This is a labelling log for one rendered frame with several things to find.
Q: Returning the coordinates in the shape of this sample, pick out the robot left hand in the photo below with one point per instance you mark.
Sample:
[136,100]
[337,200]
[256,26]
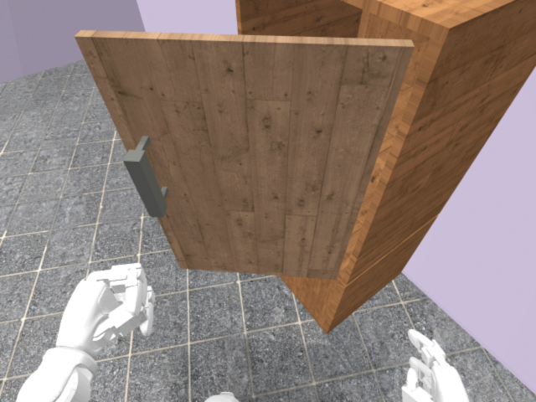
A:
[84,325]

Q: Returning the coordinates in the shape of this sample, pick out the robot right hand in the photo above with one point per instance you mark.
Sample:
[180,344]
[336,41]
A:
[441,383]

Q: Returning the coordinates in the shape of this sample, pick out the robot left forearm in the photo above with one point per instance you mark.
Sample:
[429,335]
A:
[63,376]

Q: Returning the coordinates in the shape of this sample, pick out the handle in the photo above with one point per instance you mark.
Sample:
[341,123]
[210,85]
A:
[140,170]

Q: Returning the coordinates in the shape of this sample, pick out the cupboard door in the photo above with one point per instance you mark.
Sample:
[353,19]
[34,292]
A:
[266,143]

